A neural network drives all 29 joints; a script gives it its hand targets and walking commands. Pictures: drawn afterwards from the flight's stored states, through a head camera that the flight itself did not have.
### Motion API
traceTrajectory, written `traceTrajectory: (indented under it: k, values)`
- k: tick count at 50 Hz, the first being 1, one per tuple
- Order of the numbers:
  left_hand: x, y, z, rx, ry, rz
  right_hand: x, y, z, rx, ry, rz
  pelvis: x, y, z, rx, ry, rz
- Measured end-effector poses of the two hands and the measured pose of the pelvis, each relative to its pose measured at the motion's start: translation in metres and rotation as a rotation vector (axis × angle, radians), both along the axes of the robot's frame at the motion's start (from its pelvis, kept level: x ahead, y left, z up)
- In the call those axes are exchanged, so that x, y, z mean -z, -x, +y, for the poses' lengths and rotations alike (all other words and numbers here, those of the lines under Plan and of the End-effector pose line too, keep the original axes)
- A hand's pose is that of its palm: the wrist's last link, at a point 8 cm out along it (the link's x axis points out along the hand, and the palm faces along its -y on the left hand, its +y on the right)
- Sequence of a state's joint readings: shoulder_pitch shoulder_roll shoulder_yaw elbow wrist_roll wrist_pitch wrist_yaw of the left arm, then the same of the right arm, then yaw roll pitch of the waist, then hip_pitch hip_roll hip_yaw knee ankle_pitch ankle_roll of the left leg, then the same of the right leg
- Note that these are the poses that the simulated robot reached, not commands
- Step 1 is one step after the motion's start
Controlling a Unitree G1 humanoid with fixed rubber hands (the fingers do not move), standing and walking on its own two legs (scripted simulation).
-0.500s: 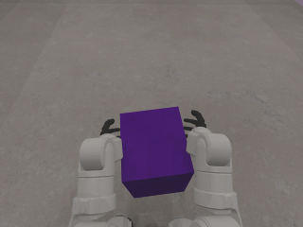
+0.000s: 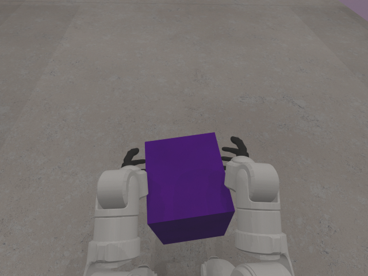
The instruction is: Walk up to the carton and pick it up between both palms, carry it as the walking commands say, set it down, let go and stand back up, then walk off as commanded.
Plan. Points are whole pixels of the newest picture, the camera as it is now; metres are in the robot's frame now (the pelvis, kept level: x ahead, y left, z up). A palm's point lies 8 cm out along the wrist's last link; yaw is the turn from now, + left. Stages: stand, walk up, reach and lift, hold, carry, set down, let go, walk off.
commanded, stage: carry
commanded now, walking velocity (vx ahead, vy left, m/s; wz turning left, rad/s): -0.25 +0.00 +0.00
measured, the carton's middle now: (187, 192) +0.31 +0.00 +0.00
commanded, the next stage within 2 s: none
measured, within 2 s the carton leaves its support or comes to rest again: neither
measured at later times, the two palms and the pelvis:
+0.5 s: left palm out of the picture +0.08 +0.09 +0.07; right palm out of the picture +0.10 -0.14 +0.09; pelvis -0.23 -0.03 +0.00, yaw +1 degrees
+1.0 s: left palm out of the picture -0.14 +0.04 +0.07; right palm out of the picture -0.13 -0.18 +0.09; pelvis -0.45 -0.07 +0.00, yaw +1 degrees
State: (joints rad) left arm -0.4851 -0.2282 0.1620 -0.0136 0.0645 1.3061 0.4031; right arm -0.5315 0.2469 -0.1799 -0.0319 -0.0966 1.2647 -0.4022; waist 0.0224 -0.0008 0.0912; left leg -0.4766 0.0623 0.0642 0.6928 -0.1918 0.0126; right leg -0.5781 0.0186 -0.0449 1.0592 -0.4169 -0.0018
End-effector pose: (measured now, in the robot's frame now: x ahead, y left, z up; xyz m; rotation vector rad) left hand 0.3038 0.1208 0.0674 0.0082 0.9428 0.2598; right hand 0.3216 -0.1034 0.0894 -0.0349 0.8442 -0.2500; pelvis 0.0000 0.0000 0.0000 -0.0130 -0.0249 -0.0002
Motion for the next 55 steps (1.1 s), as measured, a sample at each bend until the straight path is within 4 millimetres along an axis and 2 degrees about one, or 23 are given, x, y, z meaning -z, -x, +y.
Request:
traceTrajectory:
  k: [5, 12, 18, 22, 29, 34, 39, 45, 50, 55]
  values:
    - [-0.006, 0.048, -0.004, -0.081, -0.041, -0.028, 0.006, 0.036, -0.003, -0.064, -0.05, -0.029, 0.007, 0.048, -0.018, 0.004, 0.015, 0.009]
    - [-0.006, 0.111, -0.023, -0.069, -0.059, 0.015, 0.019, 0.11, -0.024, -0.061, -0.054, 0.017, 0.003, 0.11, -0.03, -0.037, -0.03, -0.006]
    - [-0.002, 0.152, -0.034, 0.001, -0.005, -0.023, 0.009, 0.166, -0.036, 0.035, -0.022, -0.021, 0.009, 0.164, -0.025, -0.051, -0.041, -0.002]
    - [0.002, 0.193, -0.034, 0.02, 0.002, -0.025, 0.004, 0.201, -0.035, 0.029, -0.005, -0.024, 0.004, 0.201, -0.027, -0.022, -0.026, -0.009]
    - [-0.006, 0.262, -0.039, -0.062, -0.023, -0.027, 0.002, 0.254, -0.038, -0.049, -0.028, -0.025, 0.006, 0.261, -0.049, -0.007, -0.009, 0.017]
    - [-0.009, 0.309, -0.052, -0.093, -0.053, -0.027, 0.013, 0.301, -0.053, -0.082, -0.054, -0.024, 0.005, 0.309, -0.066, -0.025, -0.02, 0.002]
    - [-0.007, 0.35, -0.068, -0.043, -0.067, 0.02, 0.017, 0.353, -0.07, -0.039, -0.06, 0.022, 0.002, 0.349, -0.07, -0.044, -0.036, -0.005]
    - [-0.006, 0.391, -0.079, 0.001, -0.006, -0.034, 0.005, 0.405, -0.08, 0.033, -0.022, -0.032, 0.007, 0.405, -0.069, -0.049, -0.059, -0.001]
    - [-0.004, 0.445, -0.078, 0.011, -0.015, -0.029, 0.001, 0.45, -0.079, 0.006, -0.009, -0.026, 0.003, 0.449, -0.075, -0.023, -0.023, -0.006]
    - [-0.007, 0.496, -0.082, -0.062, -0.043, -0.031, 0.005, 0.487, -0.082, -0.061, -0.038, -0.029, 0.009, 0.492, -0.094, -0.013, -0.01, -0.002]
